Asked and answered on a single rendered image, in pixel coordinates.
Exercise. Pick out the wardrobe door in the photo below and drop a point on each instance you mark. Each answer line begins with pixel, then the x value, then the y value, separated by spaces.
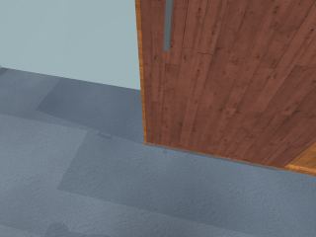
pixel 238 81
pixel 307 158

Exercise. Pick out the handle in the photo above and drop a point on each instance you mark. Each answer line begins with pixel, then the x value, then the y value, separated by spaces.
pixel 168 24

